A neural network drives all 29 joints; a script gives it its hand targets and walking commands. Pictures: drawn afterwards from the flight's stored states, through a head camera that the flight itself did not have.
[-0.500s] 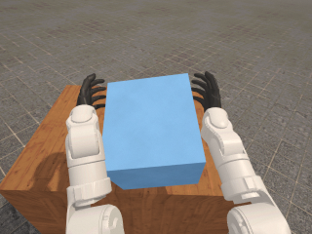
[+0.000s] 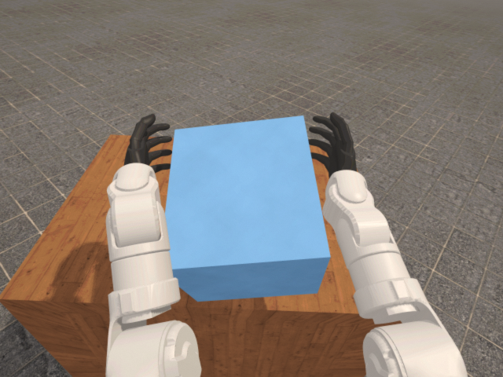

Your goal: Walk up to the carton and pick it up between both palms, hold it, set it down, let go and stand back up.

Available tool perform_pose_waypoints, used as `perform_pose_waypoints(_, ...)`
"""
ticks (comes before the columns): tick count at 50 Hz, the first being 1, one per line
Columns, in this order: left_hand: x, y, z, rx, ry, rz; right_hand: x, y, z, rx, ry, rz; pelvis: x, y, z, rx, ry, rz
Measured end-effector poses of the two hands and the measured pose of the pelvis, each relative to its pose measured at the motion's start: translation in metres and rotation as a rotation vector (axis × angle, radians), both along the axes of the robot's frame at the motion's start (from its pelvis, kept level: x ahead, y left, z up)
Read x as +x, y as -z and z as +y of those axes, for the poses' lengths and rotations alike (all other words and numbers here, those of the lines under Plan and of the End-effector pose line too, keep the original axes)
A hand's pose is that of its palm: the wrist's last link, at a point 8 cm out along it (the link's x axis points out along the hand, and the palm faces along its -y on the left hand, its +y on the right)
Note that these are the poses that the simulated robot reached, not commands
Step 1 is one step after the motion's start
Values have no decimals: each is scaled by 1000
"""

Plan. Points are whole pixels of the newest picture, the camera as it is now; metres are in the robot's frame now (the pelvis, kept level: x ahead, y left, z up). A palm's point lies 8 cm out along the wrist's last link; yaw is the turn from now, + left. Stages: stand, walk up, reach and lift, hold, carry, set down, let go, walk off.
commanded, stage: hold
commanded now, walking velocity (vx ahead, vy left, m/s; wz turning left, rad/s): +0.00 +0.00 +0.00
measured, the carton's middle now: (247, 213) +0.36 +0.00 +0.12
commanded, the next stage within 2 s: none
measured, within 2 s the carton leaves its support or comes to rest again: neither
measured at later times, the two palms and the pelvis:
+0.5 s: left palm (142, 168) +0.37 +0.16 +0.20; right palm (340, 166) +0.37 -0.14 +0.20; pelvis +0.01 +0.00 +0.00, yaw +0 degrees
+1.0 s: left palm (141, 168) +0.37 +0.16 +0.20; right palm (341, 168) +0.36 -0.14 +0.20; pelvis +0.00 +0.00 +0.00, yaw +0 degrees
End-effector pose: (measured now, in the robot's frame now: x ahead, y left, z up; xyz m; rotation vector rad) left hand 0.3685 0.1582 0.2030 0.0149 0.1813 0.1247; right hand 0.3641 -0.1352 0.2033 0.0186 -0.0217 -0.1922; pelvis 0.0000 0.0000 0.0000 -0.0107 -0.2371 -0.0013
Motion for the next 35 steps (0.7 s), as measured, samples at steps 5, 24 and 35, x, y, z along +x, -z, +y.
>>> perform_pose_waypoints(5, 1, 2, 1, -1, 1, 2, 1, 1, 1, 1, 0, 1, 0, 0, 1, 0, -2, 4)
perform_pose_waypoints(24, 4, 3, -1, 10, 1, -6, 5, 2, -2, 8, -4, -10, 7, 0, 1, -1, -5, -2)
perform_pose_waypoints(35, 1, 2, -4, 8, 5, -7, 0, 3, -4, 8, 2, -11, 7, 0, -1, 0, -3, -13)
